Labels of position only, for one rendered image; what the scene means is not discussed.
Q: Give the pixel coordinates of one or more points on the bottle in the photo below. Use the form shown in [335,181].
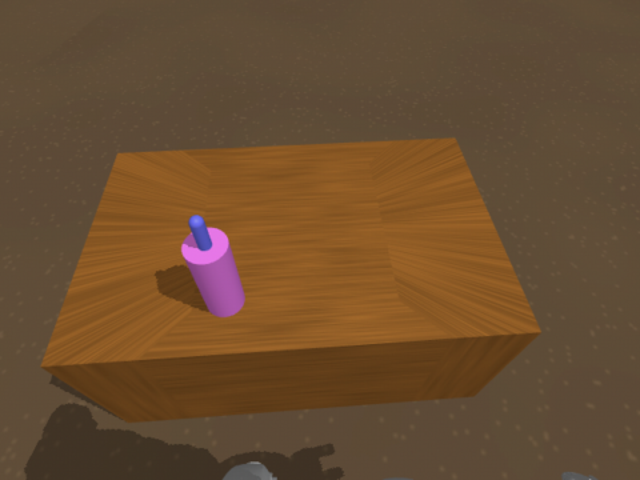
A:
[209,257]

